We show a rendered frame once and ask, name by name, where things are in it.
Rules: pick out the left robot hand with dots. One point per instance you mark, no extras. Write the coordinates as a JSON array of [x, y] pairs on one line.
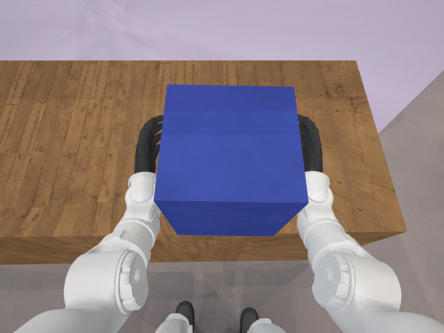
[[147, 150]]

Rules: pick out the robot right upper arm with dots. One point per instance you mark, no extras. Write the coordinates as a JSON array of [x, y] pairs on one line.
[[363, 295]]

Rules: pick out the pedestal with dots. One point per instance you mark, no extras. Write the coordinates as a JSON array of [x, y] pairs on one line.
[[69, 131]]

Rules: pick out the robot left forearm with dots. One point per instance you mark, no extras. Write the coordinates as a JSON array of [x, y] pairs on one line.
[[140, 225]]

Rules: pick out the left robot foot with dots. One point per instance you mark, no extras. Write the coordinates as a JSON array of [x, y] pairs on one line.
[[186, 309]]

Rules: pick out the right robot hand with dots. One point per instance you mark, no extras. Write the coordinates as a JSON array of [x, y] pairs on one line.
[[311, 145]]

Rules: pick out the robot right forearm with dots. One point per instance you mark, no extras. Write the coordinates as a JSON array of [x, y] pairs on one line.
[[318, 227]]

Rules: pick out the robot left upper arm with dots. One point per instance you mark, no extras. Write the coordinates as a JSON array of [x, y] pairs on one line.
[[102, 290]]

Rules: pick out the right robot foot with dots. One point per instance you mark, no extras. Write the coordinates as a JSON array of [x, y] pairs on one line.
[[248, 317]]

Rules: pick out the robot foot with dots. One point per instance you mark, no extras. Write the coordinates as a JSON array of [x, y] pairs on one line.
[[248, 317], [186, 309]]

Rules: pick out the carton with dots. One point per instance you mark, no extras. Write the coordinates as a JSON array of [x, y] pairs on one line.
[[230, 160]]

